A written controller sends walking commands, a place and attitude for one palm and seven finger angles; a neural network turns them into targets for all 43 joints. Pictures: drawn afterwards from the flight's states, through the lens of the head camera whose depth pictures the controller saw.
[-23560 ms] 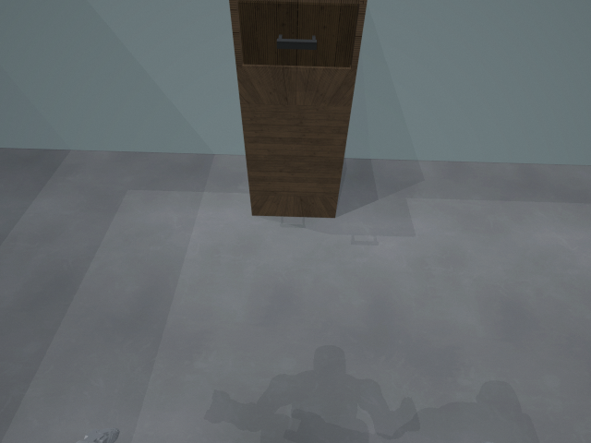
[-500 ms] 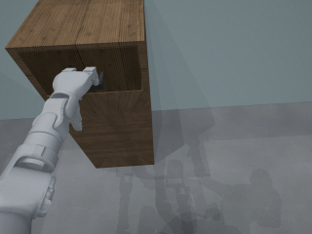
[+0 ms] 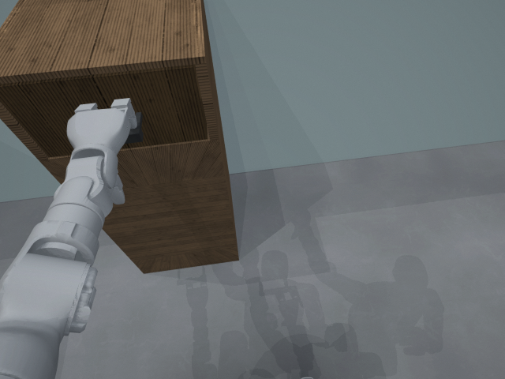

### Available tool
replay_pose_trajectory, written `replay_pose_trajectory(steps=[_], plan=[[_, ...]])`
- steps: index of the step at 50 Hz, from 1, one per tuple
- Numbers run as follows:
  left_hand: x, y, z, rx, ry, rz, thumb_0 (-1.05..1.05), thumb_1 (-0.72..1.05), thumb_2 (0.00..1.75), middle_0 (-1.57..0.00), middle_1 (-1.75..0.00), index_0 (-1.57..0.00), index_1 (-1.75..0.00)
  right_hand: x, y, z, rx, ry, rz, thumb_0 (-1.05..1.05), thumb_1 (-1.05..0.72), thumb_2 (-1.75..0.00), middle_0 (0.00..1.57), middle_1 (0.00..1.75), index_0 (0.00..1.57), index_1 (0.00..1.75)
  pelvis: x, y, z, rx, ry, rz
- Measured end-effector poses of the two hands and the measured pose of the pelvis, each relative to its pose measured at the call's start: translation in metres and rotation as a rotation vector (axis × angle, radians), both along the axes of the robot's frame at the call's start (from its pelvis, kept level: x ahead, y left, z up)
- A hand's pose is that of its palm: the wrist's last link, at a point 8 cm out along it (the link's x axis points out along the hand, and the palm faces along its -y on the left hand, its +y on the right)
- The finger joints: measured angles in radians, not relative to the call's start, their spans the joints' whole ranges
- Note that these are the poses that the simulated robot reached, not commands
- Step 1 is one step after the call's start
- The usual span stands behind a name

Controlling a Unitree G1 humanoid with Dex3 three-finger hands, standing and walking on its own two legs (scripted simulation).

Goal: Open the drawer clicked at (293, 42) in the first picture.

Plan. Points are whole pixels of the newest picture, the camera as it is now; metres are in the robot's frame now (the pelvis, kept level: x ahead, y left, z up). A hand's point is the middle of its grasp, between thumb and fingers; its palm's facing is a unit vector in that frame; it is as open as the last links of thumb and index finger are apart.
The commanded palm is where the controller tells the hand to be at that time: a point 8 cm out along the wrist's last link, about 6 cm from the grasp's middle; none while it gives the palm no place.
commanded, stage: lower the fingers behind the handle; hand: left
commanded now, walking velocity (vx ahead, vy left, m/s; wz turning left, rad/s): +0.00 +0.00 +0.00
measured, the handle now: (110, 129) +0.56 +0.26 +0.06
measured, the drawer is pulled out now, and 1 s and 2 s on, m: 0.00 0.00 0.00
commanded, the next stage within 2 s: lift the fingers back up to retry in 0.50 s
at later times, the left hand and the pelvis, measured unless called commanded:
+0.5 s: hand (112, 157) +0.47 +0.23 +0.07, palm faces +0.01 +0.03 -1.00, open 14.1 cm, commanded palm +0.44 +0.24 +0.09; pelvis -0.01 +0.00 +0.00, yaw +0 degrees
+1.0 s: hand (112, 151) +0.48 +0.23 +0.08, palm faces -0.01 +0.00 -1.00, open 13.9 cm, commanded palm +0.45 +0.23 +0.15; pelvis +0.01 +0.01 +0.00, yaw +0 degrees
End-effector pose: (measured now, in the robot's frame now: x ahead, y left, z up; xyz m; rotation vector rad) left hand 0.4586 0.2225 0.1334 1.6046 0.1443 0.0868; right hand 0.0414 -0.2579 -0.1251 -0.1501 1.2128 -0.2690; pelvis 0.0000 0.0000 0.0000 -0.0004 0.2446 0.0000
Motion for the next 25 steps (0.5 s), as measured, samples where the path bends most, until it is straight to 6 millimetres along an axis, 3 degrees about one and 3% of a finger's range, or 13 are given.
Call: replay_pose_trajectory(steps=[13, 25], plan=[[-0.007, 0.005, -0.007, -0.013, -0.054, -0.06, 0.0, -0.49, 0.3, -0.28, -1.31, -0.25, -1.2, -0.016, -0.02, 0.004, -0.06, 0.041, 0.003, 0.01, -0.9, -0.89, 0.2, 0.3, 0.2, 0.3, -0.005, 0.001, -0.005, -0.003, 0.025, -0.001], [-0.007, 0.004, -0.007, -0.007, -0.051, -0.043, 0.0, -0.49, 0.3, -0.28, -1.29, -0.25, -1.21, -0.006, -0.008, 0.004, -0.036, -0.002, 0.0, 0.01, -0.9, -0.89, 0.2, 0.3, 0.2, 0.3, -0.006, 0.005, -0.004, -0.005, 0.019, -0.005]])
